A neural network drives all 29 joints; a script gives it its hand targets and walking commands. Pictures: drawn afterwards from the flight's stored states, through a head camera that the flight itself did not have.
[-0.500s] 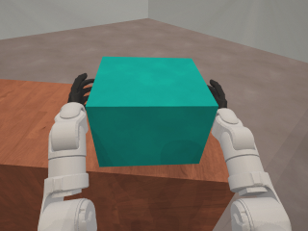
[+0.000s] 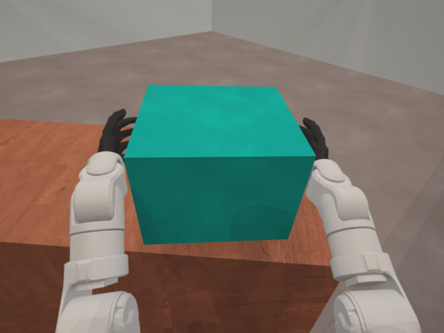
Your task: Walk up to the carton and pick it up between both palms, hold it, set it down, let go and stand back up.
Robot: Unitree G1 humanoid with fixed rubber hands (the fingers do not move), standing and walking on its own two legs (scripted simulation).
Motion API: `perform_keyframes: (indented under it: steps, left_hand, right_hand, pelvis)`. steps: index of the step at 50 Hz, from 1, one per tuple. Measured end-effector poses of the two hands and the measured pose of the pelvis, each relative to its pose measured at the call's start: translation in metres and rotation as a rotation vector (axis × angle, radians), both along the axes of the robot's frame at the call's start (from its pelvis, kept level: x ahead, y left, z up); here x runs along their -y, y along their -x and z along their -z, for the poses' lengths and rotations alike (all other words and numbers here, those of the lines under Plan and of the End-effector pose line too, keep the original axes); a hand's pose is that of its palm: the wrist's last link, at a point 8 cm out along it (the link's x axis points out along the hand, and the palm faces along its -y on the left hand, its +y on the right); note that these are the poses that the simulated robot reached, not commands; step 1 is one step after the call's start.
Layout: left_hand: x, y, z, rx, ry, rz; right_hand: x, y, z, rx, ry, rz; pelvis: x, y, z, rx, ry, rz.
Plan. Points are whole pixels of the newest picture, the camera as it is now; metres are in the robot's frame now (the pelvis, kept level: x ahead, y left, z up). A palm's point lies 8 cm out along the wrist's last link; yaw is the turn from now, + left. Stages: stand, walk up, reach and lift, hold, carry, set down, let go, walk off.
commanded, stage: hold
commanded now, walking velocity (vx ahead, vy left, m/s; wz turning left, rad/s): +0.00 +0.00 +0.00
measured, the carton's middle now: (215, 159) +0.39 +0.00 +0.18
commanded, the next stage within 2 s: none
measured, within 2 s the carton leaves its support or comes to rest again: neither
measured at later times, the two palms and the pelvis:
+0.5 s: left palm (114, 154) +0.35 +0.17 +0.22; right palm (315, 162) +0.35 -0.17 +0.20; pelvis -0.01 +0.00 +0.00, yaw +0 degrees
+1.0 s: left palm (111, 155) +0.35 +0.18 +0.21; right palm (311, 162) +0.35 -0.17 +0.20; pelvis +0.00 +0.00 +0.00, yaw +0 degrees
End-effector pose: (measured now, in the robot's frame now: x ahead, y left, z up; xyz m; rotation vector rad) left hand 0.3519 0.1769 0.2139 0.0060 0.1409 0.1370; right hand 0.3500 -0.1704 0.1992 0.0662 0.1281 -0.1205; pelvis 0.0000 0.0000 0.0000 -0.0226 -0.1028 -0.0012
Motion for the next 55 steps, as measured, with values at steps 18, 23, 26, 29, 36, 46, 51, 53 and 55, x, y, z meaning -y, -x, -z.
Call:
perform_keyframes:
  steps: [18,23,26,29,36,46,51,53,55]
  left_hand:
    - [0.0039,0.0005,-0.0045,-0.004,-0.001,-0.005]
    - [0.0037,0.0002,-0.0026,-0.015,0.006,-0.009]
    - [0.0027,0.0000,-0.0021,-0.017,0.007,-0.011]
    - [0.0014,0.0002,-0.0026,-0.010,0.007,-0.009]
    - [-0.0017,0.0011,0.0011,-0.017,0.005,-0.011]
    - [-0.0031,-0.0005,0.0001,-0.020,0.008,-0.012]
    - [-0.0023,-0.0034,0.0011,-0.021,-0.001,-0.007]
    - [-0.0017,-0.0031,0.0002,-0.016,-0.006,-0.006]
    - [-0.0010,-0.0032,0.0000,-0.010,-0.007,-0.005]
  right_hand:
    - [0.0036,-0.0001,0.0002,-0.004,-0.003,-0.003]
    - [0.0033,-0.0013,0.0014,-0.014,-0.003,-0.005]
    - [0.0024,-0.0021,0.0022,-0.017,0.000,-0.008]
    - [0.0011,-0.0019,0.0002,-0.009,0.006,-0.008]
    - [-0.0018,-0.0025,0.0022,-0.017,0.003,-0.012]
    - [-0.0032,-0.0035,0.0025,-0.020,0.000,-0.009]
    - [-0.0025,-0.0052,0.0040,-0.021,0.002,-0.007]
    - [-0.0019,-0.0051,0.0035,-0.016,0.004,-0.008]
    - [-0.0012,-0.0048,0.0023,-0.009,0.009,-0.007]
  pelvis:
    - [0.0011,0.0046,0.0001,0.001,-0.003,0.007]
    - [0.0028,0.0063,0.0001,0.007,-0.004,0.006]
    - [0.0042,0.0067,-0.0001,-0.001,-0.006,0.004]
    - [0.0051,0.0073,-0.0001,-0.001,-0.005,-0.002]
    - [0.0055,0.0072,-0.0002,-0.004,-0.006,-0.006]
    - [0.0032,0.0053,-0.0002,-0.002,-0.006,-0.005]
    - [0.0024,0.0043,0.0001,-0.001,-0.003,-0.001]
    - [0.0019,0.0032,0.0000,-0.005,-0.002,0.000]
    - [0.0014,0.0025,0.0000,-0.004,0.000,0.000]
